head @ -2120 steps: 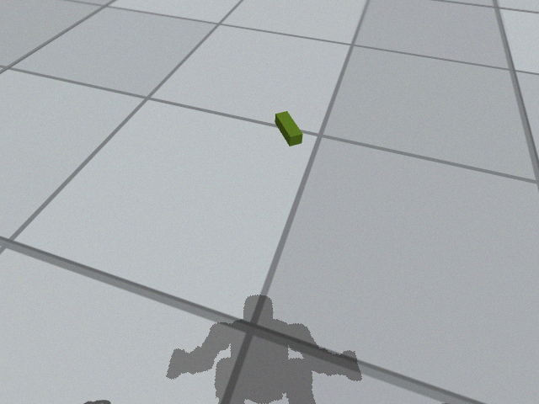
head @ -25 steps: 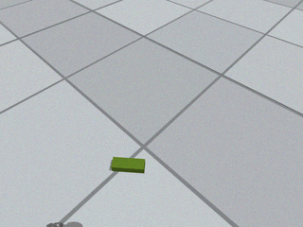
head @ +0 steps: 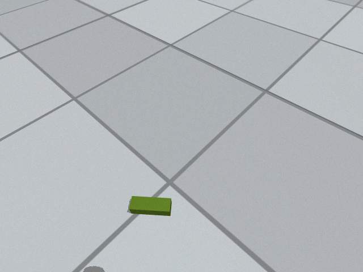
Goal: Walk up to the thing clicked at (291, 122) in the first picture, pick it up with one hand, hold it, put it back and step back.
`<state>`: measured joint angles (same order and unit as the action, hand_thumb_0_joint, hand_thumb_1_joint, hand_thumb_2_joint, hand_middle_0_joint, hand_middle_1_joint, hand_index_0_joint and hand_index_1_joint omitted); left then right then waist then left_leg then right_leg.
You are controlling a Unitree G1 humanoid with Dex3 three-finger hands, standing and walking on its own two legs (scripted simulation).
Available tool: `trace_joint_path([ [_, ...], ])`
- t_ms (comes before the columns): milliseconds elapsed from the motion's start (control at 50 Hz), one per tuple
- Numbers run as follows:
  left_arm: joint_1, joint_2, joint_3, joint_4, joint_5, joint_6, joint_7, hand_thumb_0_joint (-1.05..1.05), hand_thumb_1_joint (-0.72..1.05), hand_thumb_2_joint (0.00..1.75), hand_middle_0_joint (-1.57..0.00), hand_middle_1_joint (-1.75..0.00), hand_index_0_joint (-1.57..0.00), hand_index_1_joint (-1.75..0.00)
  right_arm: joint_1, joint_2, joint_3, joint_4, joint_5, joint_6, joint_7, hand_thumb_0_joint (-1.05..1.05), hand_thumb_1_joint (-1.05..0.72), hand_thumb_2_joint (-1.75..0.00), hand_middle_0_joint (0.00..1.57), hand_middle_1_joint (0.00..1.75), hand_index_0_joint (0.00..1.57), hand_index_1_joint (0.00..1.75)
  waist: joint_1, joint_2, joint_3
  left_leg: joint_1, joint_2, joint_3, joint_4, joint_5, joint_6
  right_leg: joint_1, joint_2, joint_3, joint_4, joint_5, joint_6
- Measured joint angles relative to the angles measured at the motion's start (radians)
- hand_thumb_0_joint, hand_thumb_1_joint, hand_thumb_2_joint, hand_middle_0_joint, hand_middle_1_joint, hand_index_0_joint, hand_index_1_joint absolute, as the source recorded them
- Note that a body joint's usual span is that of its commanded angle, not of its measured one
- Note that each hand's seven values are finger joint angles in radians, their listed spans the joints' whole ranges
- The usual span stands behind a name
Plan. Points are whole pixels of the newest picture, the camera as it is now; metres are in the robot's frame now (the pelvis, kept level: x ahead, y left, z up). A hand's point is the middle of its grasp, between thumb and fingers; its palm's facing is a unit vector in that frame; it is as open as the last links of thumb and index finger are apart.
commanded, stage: walk up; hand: left
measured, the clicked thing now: (151, 205) +0.52 +0.20 -0.74
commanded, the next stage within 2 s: none
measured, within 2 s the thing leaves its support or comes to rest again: neither
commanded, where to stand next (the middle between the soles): +0.13 -0.02 m, yaw -2 degrees
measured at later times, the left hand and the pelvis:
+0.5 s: hand (66, 267) +0.14 +0.31 -0.17, palm faces -0.03 -0.93 -0.37, open 7.4 cm; pelvis +0.00 +0.05 -0.01, yaw -1 degrees
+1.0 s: hand out of the picture -0.04 +0.30 -0.12, palm faces +0.04 -0.90 -0.43, open 7.4 cm; pelvis -0.07 +0.02 +0.00, yaw +0 degrees
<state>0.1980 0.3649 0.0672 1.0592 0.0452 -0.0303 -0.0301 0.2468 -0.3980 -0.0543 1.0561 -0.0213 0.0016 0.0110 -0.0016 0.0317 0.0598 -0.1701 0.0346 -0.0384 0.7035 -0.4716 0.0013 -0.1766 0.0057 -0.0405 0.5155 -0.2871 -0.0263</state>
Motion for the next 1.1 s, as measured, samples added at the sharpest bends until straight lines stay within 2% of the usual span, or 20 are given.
trace_joint_path([
  [60, 0.020, -0.015, -0.009, -0.027, -0.011, -0.006, 0.010, 0.01, 0.90, 0.90, -0.21, -0.30, -0.20, -0.30, -0.014, -0.008, 0.002, -0.023, 0.002, 0.001, -0.005, 0.01, -0.90, -0.90, 0.21, 0.30, 0.20, 0.30, 0.014, -0.003, 0.032, -0.096, -0.044, 0.001, 0.156, -0.052, 0.015, 0.031, -0.009, 0.013, -0.047, 0.012, -0.003],
  [180, 0.017, -0.029, -0.034, -0.068, -0.034, 0.004, 0.054, 0.01, 0.90, 0.90, -0.21, -0.30, -0.20, -0.30, -0.083, -0.019, -0.008, -0.097, 0.001, 0.039, -0.001, 0.01, -0.90, -0.90, 0.20, 0.30, 0.20, 0.30, 0.014, 0.020, 0.102, -0.227, -0.044, -0.039, 0.180, 0.040, 0.008, 0.036, -0.010, 0.021, -0.043, 0.001, 0.016],
  [260, -0.030, -0.015, -0.035, -0.122, -0.038, 0.039, 0.060, 0.01, 0.90, 0.90, -0.21, -0.30, -0.20, -0.30, -0.119, -0.008, -0.006, -0.126, 0.016, 0.041, -0.006, 0.01, -0.90, -0.90, 0.20, 0.30, 0.20, 0.30, 0.008, 0.003, 0.139, -0.237, -0.041, -0.013, 0.078, 0.108, 0.007, -0.016, -0.038, 0.022, 0.052, -0.051, 0.035],
  [300, -0.056, 0.000, -0.035, -0.148, -0.044, 0.056, 0.056, 0.01, 0.90, 0.90, -0.21, -0.30, -0.20, -0.30, -0.116, -0.003, -0.004, -0.136, 0.017, 0.028, -0.007, 0.01, -0.90, -0.90, 0.20, 0.30, 0.20, 0.30, -0.001, -0.008, 0.140, -0.196, -0.040, 0.010, -0.052, 0.259, 0.008, -0.057, -0.053, 0.013, 0.145, -0.103, 0.045],
  [340, -0.107, 0.021, -0.026, -0.162, -0.056, 0.076, 0.057, 0.01, 0.90, 0.90, -0.21, -0.30, -0.20, -0.30, -0.128, 0.023, -0.006, -0.138, 0.012, 0.020, -0.013, 0.01, -0.90, -0.90, 0.21, 0.30, 0.20, 0.30, -0.002, -0.056, 0.167, -0.192, -0.073, 0.027, -0.043, 0.229, 0.014, -0.116, -0.067, 0.064, 0.296, -0.167, 0.034],
  [360, -0.130, 0.029, -0.021, -0.172, -0.060, 0.086, 0.061, 0.01, 0.90, 0.90, -0.21, -0.30, -0.20, -0.30, -0.133, 0.036, -0.002, -0.144, 0.010, 0.018, -0.014, 0.01, -0.90, -0.90, 0.21, 0.30, 0.20, 0.30, 0.000, -0.072, 0.180, -0.194, -0.079, 0.031, -0.034, 0.219, 0.019, -0.151, -0.038, 0.110, 0.392, -0.228, 0.025],
  [400, -0.156, 0.034, -0.020, -0.189, -0.063, 0.098, 0.070, 0.01, 0.90, 0.90, -0.21, -0.30, -0.20, -0.30, -0.140, 0.053, 0.009, -0.158, 0.014, 0.018, -0.014, 0.01, -0.90, -0.90, 0.21, 0.30, 0.20, 0.30, -0.006, -0.077, 0.189, -0.198, -0.072, 0.025, -0.035, 0.221, 0.026, -0.210, 0.032, 0.153, 0.568, -0.309, 0.014],
  [440, -0.164, 0.035, -0.021, -0.198, -0.063, 0.103, 0.067, 0.01, 0.90, 0.90, -0.21, -0.30, -0.20, -0.30, -0.148, 0.061, 0.013, -0.172, 0.013, 0.023, -0.022, 0.01, -0.90, -0.90, 0.21, 0.30, 0.21, 0.30, -0.009, -0.075, 0.183, -0.198, -0.060, 0.026, -0.060, 0.239, 0.029, -0.252, 0.073, 0.163, 0.686, -0.315, 0.011],
  [500, -0.150, 0.036, -0.016, -0.213, -0.056, 0.111, 0.055, 0.00, 0.90, 0.90, -0.21, -0.30, -0.20, -0.30, -0.160, 0.059, 0.014, -0.199, 0.010, 0.017, -0.035, 0.01, -0.90, -0.90, 0.21, 0.30, 0.21, 0.30, -0.009, -0.072, 0.167, -0.210, -0.043, 0.042, -0.084, 0.263, 0.030, -0.276, 0.091, 0.181, 0.753, -0.279, 0.022],
  [600, -0.123, 0.048, 0.001, -0.222, -0.042, 0.119, 0.044, 0.00, 0.90, 0.90, -0.21, -0.30, -0.20, -0.30, -0.171, 0.041, 0.008, -0.235, 0.004, -0.001, -0.046, 0.01, -0.90, -0.90, 0.21, 0.30, 0.21, 0.30, -0.004, -0.076, 0.164, -0.243, -0.021, 0.067, -0.071, 0.286, 0.023, -0.223, 0.057, 0.198, 0.617, -0.259, 0.047],
  [660, -0.105, 0.052, 0.007, -0.210, -0.042, 0.106, 0.039, 0.00, 0.90, 0.90, -0.21, -0.30, -0.20, -0.30, -0.177, 0.018, 0.006, -0.249, -0.009, 0.010, -0.034, 0.01, -0.90, -0.90, 0.21, 0.30, 0.21, 0.30, 0.002, -0.067, 0.164, -0.276, 0.002, 0.076, -0.033, 0.290, 0.014, -0.163, 0.021, 0.152, 0.462, -0.251, 0.047],
  [700, -0.082, 0.049, 0.009, -0.197, -0.040, 0.092, 0.031, 0.00, 0.90, 0.90, -0.21, -0.30, -0.20, -0.30, -0.178, 0.002, 0.003, -0.254, -0.015, 0.024, -0.022, 0.01, -0.90, -0.90, 0.21, 0.30, 0.21, 0.30, 0.006, -0.052, 0.153, -0.304, 0.018, 0.080, 0.000, 0.291, 0.003, -0.104, 0.005, 0.112, 0.316, -0.202, 0.036],
  [740, -0.058, 0.024, 0.013, -0.174, -0.029, 0.078, 0.025, 0.00, 0.90, 0.90, -0.21, -0.30, -0.20, -0.30, -0.179, -0.022, -0.007, -0.246, -0.014, 0.040, -0.016, 0.01, -0.90, -0.90, 0.21, 0.30, 0.21, 0.30, -0.004, 0.007, 0.154, -0.330, 0.046, 0.043, 0.046, 0.265, 0.004, -0.073, 0.034, 0.073, 0.258, -0.180, 0.027],
  [760, -0.038, 0.013, 0.011, -0.169, -0.019, 0.075, 0.020, 0.00, 0.90, 0.90, -0.21, -0.30, -0.20, -0.30, -0.168, -0.025, -0.012, -0.236, -0.012, 0.047, -0.018, 0.01, -0.90, -0.90, 0.21, 0.30, 0.21, 0.30, -0.011, 0.023, 0.144, -0.345, 0.030, 0.010, 0.082, 0.174, 0.009, -0.075, 0.038, 0.059, 0.262, -0.175, 0.021],
  [800, 0.008, 0.002, 0.003, -0.162, -0.002, 0.076, 0.014, 0.00, 0.90, 0.90, -0.21, -0.30, -0.20, -0.30, -0.130, -0.019, -0.016, -0.208, -0.008, 0.054, -0.023, 0.01, -0.90, -0.90, 0.21, 0.30, 0.20, 0.30, 0.011, 0.003, 0.106, -0.363, -0.050, -0.041, 0.194, 0.031, 0.001, -0.087, 0.011, 0.078, 0.265, -0.168, 0.005],
  [840, 0.042, -0.014, 0.000, -0.143, 0.001, 0.071, 0.017, 0.01, 0.90, 0.90, -0.21, -0.30, -0.20, -0.30, -0.096, -0.026, -0.017, -0.179, 0.000, 0.053, -0.014, 0.01, -0.90, -0.90, 0.21, 0.30, 0.20, 0.30, 0.029, -0.002, 0.080, -0.354, -0.103, -0.078, 0.288, 0.027, -0.002, -0.079, -0.008, 0.097, 0.222, -0.136, 0.006],
  [900, 0.079, -0.033, 0.006, -0.125, 0.004, 0.048, 0.013, 0.01, 0.90, 0.90, -0.21, -0.30, -0.20, -0.30, -0.025, -0.041, -0.024, -0.153, 0.006, 0.039, 0.003, 0.01, -0.90, -0.90, 0.21, 0.30, 0.20, 0.30, 0.017, 0.032, 0.041, -0.313, -0.118, -0.108, 0.342, 0.071, -0.010, -0.043, -0.016, 0.067, 0.126, -0.089, 0.007],
  [980, 0.133, -0.011, 0.023, -0.162, 0.003, 0.008, -0.002, 0.01, 0.90, 0.90, -0.21, -0.30, -0.20, -0.30, 0.076, -0.042, -0.017, -0.109, 0.001, 0.026, 0.030, 0.01, -0.90, -0.90, 0.21, 0.30, 0.20, 0.30, 0.032, 0.016, -0.008, -0.227, -0.102, -0.059, 0.276, 0.072, -0.024, 0.009, -0.038, 0.053, 0.040, -0.063, -0.011],
  [1040, 0.153, 0.013, 0.029, -0.183, -0.005, -0.008, -0.006, 0.01, 0.90, 0.90, -0.21, -0.30, -0.20, -0.30, 0.100, -0.043, -0.016, -0.095, -0.006, 0.014, 0.040, 0.01, -0.90, -0.90, 0.21, 0.30, 0.20, 0.30, 0.038, 0.007, -0.006, -0.185, -0.075, -0.036, 0.161, 0.050, -0.026, 0.047, -0.054, 0.033, -0.003, -0.046, 0.002],
  [1100, 0.168, 0.039, 0.027, -0.195, -0.008, -0.003, -0.014, 0.01, 0.90, 0.90, -0.21, -0.30, -0.20, -0.30, 0.085, -0.042, -0.018, -0.109, -0.006, -0.007, 0.047, 0.01, -0.90, -0.90, 0.21, 0.30, 0.20, 0.30, 0.041, 0.000, 0.010, -0.148, -0.045, -0.002, 0.005, 0.051, -0.012, 0.065, -0.058, 0.022, -0.012, -0.048, 0.021],
])
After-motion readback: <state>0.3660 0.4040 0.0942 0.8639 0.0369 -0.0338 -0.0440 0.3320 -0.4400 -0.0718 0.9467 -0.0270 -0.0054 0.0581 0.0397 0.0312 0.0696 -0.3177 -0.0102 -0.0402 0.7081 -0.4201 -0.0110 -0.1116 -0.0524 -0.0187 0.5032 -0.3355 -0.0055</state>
